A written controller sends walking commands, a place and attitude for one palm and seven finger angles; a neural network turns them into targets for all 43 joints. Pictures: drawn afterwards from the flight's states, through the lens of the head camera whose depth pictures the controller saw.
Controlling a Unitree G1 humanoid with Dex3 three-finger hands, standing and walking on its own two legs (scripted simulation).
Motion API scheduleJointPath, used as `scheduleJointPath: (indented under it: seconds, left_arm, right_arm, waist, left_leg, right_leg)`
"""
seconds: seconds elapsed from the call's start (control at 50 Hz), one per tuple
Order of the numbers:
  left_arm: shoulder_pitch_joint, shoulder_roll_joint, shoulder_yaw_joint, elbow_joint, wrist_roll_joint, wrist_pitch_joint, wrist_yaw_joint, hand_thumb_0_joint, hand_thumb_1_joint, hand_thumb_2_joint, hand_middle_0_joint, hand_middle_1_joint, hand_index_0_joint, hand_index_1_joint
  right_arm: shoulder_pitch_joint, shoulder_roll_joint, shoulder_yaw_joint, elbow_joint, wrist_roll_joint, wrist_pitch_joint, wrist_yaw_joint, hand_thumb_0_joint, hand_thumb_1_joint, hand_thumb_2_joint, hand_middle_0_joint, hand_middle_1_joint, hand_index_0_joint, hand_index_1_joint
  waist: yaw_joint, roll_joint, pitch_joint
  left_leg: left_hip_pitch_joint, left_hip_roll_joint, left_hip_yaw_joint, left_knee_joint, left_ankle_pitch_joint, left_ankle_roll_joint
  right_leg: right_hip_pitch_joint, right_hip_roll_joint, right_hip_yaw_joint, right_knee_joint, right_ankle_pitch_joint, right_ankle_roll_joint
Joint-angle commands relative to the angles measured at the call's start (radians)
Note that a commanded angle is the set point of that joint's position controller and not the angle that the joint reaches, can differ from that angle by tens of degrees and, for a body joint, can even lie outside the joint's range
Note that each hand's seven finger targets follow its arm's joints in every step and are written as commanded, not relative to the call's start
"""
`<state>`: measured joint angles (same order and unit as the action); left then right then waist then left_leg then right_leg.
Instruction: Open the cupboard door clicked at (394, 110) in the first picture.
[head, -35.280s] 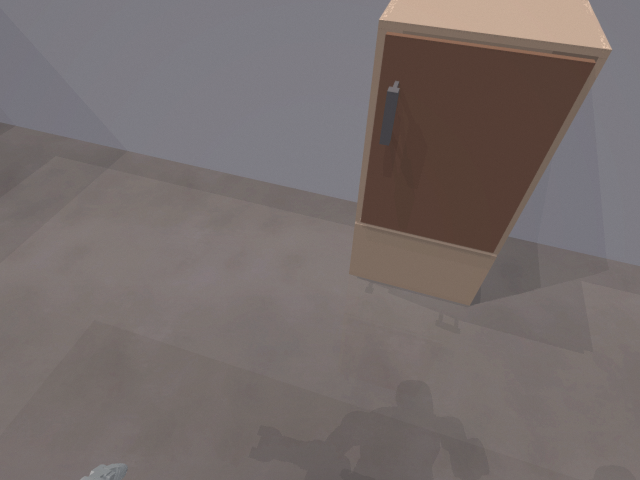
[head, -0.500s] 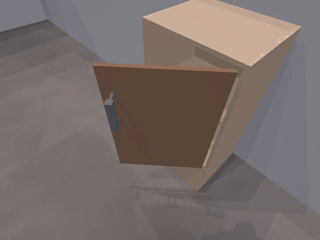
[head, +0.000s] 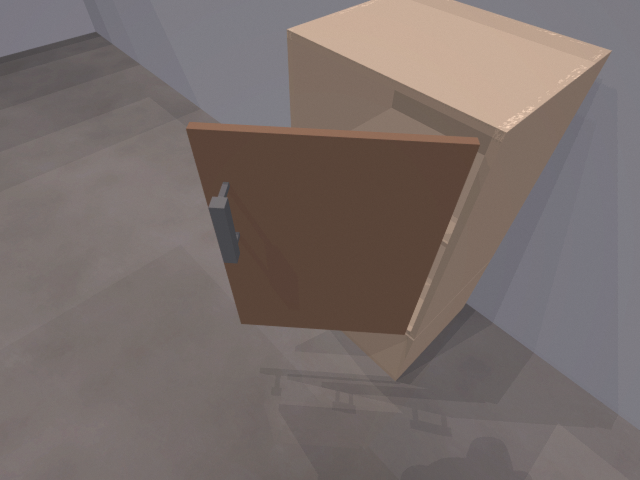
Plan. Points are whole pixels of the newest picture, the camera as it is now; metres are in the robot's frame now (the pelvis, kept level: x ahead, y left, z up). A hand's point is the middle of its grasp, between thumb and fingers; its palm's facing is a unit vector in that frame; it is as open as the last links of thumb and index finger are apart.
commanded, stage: raise the hand with hooked fingers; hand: left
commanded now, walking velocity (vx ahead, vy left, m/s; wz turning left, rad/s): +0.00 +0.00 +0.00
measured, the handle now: (228, 223) +0.52 +0.19 -0.02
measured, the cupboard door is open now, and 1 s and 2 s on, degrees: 43 43 43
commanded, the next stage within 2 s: none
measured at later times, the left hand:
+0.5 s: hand (160, 476) +0.14 +0.20 -0.06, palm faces +0.08 -1.00 -0.05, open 9.3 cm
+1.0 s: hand (132, 419) +0.19 +0.25 -0.04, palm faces +0.00 -1.00 -0.05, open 12.3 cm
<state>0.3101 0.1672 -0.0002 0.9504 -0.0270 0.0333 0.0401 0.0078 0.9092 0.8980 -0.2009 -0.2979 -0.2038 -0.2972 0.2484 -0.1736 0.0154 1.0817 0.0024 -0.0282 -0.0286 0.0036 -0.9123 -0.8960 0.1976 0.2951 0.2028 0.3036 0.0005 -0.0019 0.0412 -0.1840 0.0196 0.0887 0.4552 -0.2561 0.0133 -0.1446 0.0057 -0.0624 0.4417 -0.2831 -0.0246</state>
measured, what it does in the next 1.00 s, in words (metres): lowers itself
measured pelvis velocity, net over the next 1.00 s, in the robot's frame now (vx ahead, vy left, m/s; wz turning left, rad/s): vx -0.05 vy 0.02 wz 0.03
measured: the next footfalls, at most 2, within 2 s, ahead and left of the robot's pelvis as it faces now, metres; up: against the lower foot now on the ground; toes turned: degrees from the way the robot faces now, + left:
none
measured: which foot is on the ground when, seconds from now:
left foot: down 0.00-1.00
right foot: down 0.00-1.00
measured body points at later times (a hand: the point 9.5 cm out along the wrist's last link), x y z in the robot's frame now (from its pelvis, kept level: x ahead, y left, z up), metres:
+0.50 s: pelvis -0.05 -0.02 -0.10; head +0.01 +0.00 +0.35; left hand +0.13 +0.26 -0.05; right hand +0.19 -0.24 -0.14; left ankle -0.01 +0.11 -0.74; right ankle -0.03 -0.10 -0.74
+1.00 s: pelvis -0.05 +0.02 -0.08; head +0.02 +0.03 +0.37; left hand +0.19 +0.30 -0.03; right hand +0.11 -0.24 -0.15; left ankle -0.01 +0.11 -0.74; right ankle -0.03 -0.10 -0.74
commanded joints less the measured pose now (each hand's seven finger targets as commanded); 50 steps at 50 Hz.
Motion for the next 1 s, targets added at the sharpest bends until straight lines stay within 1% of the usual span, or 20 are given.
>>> scheduleJointPath:
  seconds: [0.0,0.02,0.04,0.06,0.08,0.1,0.14,0.18,0.2,0.24,0.3,0.36,0.4,0.44,0.5,0.6,0.7,0.8,0.84,0.98]
  left_arm:
    - [0.081,0.079,0.027,-0.948,-0.106,-0.117,0.074,0.0,0.83,0.87,-0.205,-0.345,-0.205,-0.345]
    - [0.023,-0.011,0.001,-0.924,-0.146,-0.124,0.052,0.0,0.807,0.86,-0.207,-0.36,-0.207,-0.36]
    - [-0.053,0.047,0.06,-0.906,-0.153,-0.176,0.029,0.0,0.783,0.85,-0.208,-0.375,-0.208,-0.375]
    - [-0.041,0.091,0.122,-0.836,-0.156,-0.243,-0.003,0.0,0.76,0.84,-0.21,-0.39,-0.21,-0.39]
    - [0.059,0.043,0.129,-0.731,-0.17,-0.317,-0.051,0.0,0.737,0.83,-0.212,-0.405,-0.212,-0.405]
    - [0.178,0.022,0.141,-0.662,-0.176,-0.392,-0.105,0.0,0.713,0.82,-0.213,-0.42,-0.213,-0.42]
    - [0.283,0.013,0.167,-0.649,-0.209,-0.551,-0.232,0.0,0.667,0.8,-0.217,-0.45,-0.217,-0.45]
    - [0.253,0.059,0.19,-0.665,-0.223,-0.694,-0.366,0.0,0.62,0.78,-0.22,-0.48,-0.22,-0.48]
    - [0.236,0.127,0.244,-0.643,-0.229,-0.725,-0.424,0.0,0.597,0.77,-0.222,-0.495,-0.222,-0.495]
    - [0.162,0.162,0.283,-0.74,-0.28,-0.695,-0.47,0.0,0.55,0.75,-0.225,-0.525,-0.225,-0.525]
    - [-0.011,0.219,0.333,-0.934,-0.334,-0.633,-0.446,0.0,0.48,0.72,-0.23,-0.57,-0.23,-0.57]
    - [-0.129,0.215,0.283,-1.153,-0.303,-0.645,-0.389,0.0,0.41,0.69,-0.235,-0.615,-0.235,-0.615]
    - [-0.188,0.222,0.241,-1.193,-0.282,-0.649,-0.383,0.0,0.363,0.67,-0.238,-0.645,-0.238,-0.645]
    - [-0.171,0.221,0.23,-1.137,-0.269,-0.629,-0.398,0.0,0.317,0.65,-0.242,-0.675,-0.242,-0.675]
    - [-0.154,0.259,0.273,-0.994,-0.291,-0.547,-0.439,0.0,0.247,0.62,-0.247,-0.72,-0.247,-0.72]
    - [-0.075,0.291,0.374,-0.96,-0.342,-0.443,-0.461,0.0,0.13,0.57,-0.255,-0.795,-0.255,-0.795]
    - [-0.091,0.283,0.381,-0.953,-0.341,-0.463,-0.429,0.0,0.013,0.52,-0.263,-0.87,-0.263,-0.87]
    - [-0.122,0.3,0.382,-0.919,-0.331,-0.493,-0.434,0.0,-0.103,0.47,-0.272,-0.945,-0.272,-0.945]
    - [-0.147,0.305,0.372,-0.962,-0.325,-0.506,-0.442,0.0,-0.15,0.45,-0.275,-0.975,-0.275,-0.975]
    - [-0.173,0.328,0.393,-0.967,-0.33,-0.494,-0.438,0.0,-0.313,0.38,-0.287,-1.08,-0.287,-1.08]
  right_arm:
    - [-0.057,-0.146,-0.043,-0.353,0.047,-0.261,-0.055,0.0,-0.9,-0.9,0.2,0.3,0.2,0.3]
    - [-0.034,-0.17,-0.042,-0.335,0.051,-0.261,-0.051,0.0,-0.9,-0.9,0.2,0.3,0.2,0.3]
    - [-0.061,-0.205,-0.066,-0.386,0.042,-0.268,-0.047,0.0,-0.9,-0.9,0.2,0.3,0.2,0.3]
    - [-0.051,-0.228,-0.08,-0.399,0.022,-0.267,-0.044,0.0,-0.9,-0.9,0.2,0.3,0.2,0.3]
    - [-0.062,-0.219,-0.087,-0.426,0.01,-0.268,-0.037,0.0,-0.9,-0.9,0.2,0.3,0.2,0.3]
    - [-0.086,-0.209,-0.092,-0.459,0.01,-0.274,-0.021,0.0,-0.9,-0.9,0.2,0.3,0.2,0.3]
    - [-0.121,-0.198,-0.104,-0.516,0.0,-0.28,0.008,0.0,-0.9,-0.9,0.2,0.3,0.2,0.3]
    - [-0.145,-0.203,-0.114,-0.571,0.006,-0.285,0.033,0.0,-0.9,-0.9,0.2,0.3,0.2,0.3]
    - [-0.135,-0.208,-0.12,-0.587,0.013,-0.283,0.042,0.0,-0.9,-0.9,0.2,0.3,0.2,0.3]
    - [-0.162,-0.215,-0.118,-0.67,0.027,-0.269,0.034,0.0,-0.9,-0.9,0.2,0.3,0.2,0.3]
    - [-0.146,-0.211,-0.109,-0.72,0.037,-0.25,0.001,0.0,-0.9,-0.9,0.2,0.3,0.2,0.3]
    - [-0.094,-0.191,-0.094,-0.712,0.032,-0.248,-0.022,0.0,-0.9,-0.9,0.2,0.3,0.2,0.3]
    - [-0.069,-0.198,-0.082,-0.688,0.025,-0.253,-0.038,0.0,-0.9,-0.9,0.2,0.3,0.2,0.3]
    - [-0.065,-0.2,-0.074,-0.659,0.028,-0.26,-0.048,0.0,-0.9,-0.9,0.2,0.3,0.2,0.3]
    - [-0.071,-0.211,-0.063,-0.64,0.037,-0.262,-0.06,0.0,-0.9,-0.9,0.2,0.3,0.2,0.3]
    - [-0.09,-0.2,-0.062,-0.661,0.04,-0.257,-0.059,0.0,-0.9,-0.9,0.2,0.3,0.2,0.3]
    - [-0.078,-0.197,-0.064,-0.652,0.031,-0.258,-0.05,0.0,-0.9,-0.9,0.2,0.3,0.2,0.3]
    - [-0.045,-0.219,-0.068,-0.648,0.034,-0.264,-0.046,0.0,-0.9,-0.9,0.2,0.3,0.2,0.3]
    - [-0.027,-0.225,-0.068,-0.65,0.036,-0.267,-0.046,0.0,-0.9,-0.9,0.2,0.3,0.2,0.3]
    - [-0.013,-0.236,-0.065,-0.651,0.038,-0.265,-0.044,0.0,-0.9,-0.9,0.2,0.3,0.2,0.3]
  waist:
    - [-0.005,0.24,-0.282]
    - [-0.046,0.062,-0.121]
    - [-0.064,-0.07,-0.006]
    - [-0.076,-0.165,-0.011]
    - [-0.049,-0.238,-0.01]
    - [0.006,-0.179,-0.035]
    - [0.062,-0.19,-0.162]
    - [0.061,-0.124,-0.234]
    - [0.068,-0.057,-0.256]
    - [0.071,-0.036,-0.332]
    - [0.04,-0.025,-0.368]
    - [-0.01,0.087,-0.39]
    - [-0.05,0.071,-0.373]
    - [-0.057,0.101,-0.343]
    - [-0.047,0.055,-0.314]
    - [0.021,0.05,-0.427]
    - [0.012,-0.007,-0.372]
    - [0.001,0.012,-0.347]
    - [-0.004,0.049,-0.387]
    - [-0.002,0.109,-0.382]
  left_leg:
    - [0.152,0.038,-0.099,-0.024,0.466,-0.013]
    - [0.061,0.034,-0.114,-0.006,0.343,-0.005]
    - [-0.045,0.016,-0.128,0.044,0.213,0.009]
    - [-0.125,0.002,-0.123,0.103,0.13,0.011]
    - [-0.216,-0.006,-0.118,0.164,0.075,0.005]
    - [-0.285,-0.024,-0.101,0.217,0.061,-0.006]
    - [-0.406,-0.032,-0.081,0.329,0.061,-0.021]
    - [-0.512,-0.042,-0.072,0.439,0.051,-0.026]
    - [-0.548,-0.045,-0.071,0.487,0.049,-0.026]
    - [-0.583,-0.052,-0.05,0.518,-0.016,-0.012]
    - [-0.632,-0.043,-0.061,0.572,-0.092,0.004]
    - [-0.57,-0.014,-0.081,0.585,-0.077,0.021]
    - [-0.568,-0.001,-0.101,0.604,-0.063,0.027]
    - [-0.577,0.003,-0.114,0.599,-0.08,0.025]
    - [-0.625,0.0,-0.124,0.592,-0.117,0.022]
    - [-0.579,-0.009,-0.122,0.539,-0.025,0.018]
    - [-0.571,-0.006,-0.131,0.502,-0.019,0.017]
    - [-0.549,-0.008,-0.13,0.476,-0.052,0.016]
    - [-0.493,-0.005,-0.132,0.457,-0.036,0.017]
    - [-0.416,-0.003,-0.146,0.417,0.012,0.006]
  right_leg:
    - [-0.112,-0.025,-0.016,0.081,0.104,-0.006]
    - [-0.18,-0.018,-0.037,0.066,0.112,0.006]
    - [-0.264,-0.011,-0.045,0.053,0.105,0.014]
    - [-0.347,-0.009,-0.052,0.077,0.061,0.019]
    - [-0.415,-0.007,-0.056,0.131,0.01,0.021]
    - [-0.424,-0.013,-0.044,0.193,0.008,0.01]
    - [-0.453,-0.011,-0.024,0.338,0.051,0.0]
    - [-0.494,-0.02,0.017,0.443,0.082,-0.008]
    - [-0.498,-0.033,0.062,0.474,0.095,-0.013]
    - [-0.519,-0.032,0.09,0.48,-0.034,-0.006]
    - [-0.541,-0.031,0.159,0.439,-0.193,0.014]
    - [-0.579,-0.02,0.148,0.436,-0.185,0.009]
    - [-0.616,-0.004,0.131,0.458,-0.14,0.008]
    - [-0.648,0.002,0.109,0.46,-0.156,0.001]
    - [-0.632,0.005,0.111,0.431,-0.223,0.005]
    - [-0.494,-0.005,0.096,0.425,-0.126,0.009]
    - [-0.524,0.002,0.059,0.429,-0.108,0.011]
    - [-0.557,0.006,0.039,0.429,-0.143,0.005]
    - [-0.56,0.007,0.022,0.436,-0.114,0.003]
    - [-0.556,0.016,-0.009,0.437,-0.057,-0.004]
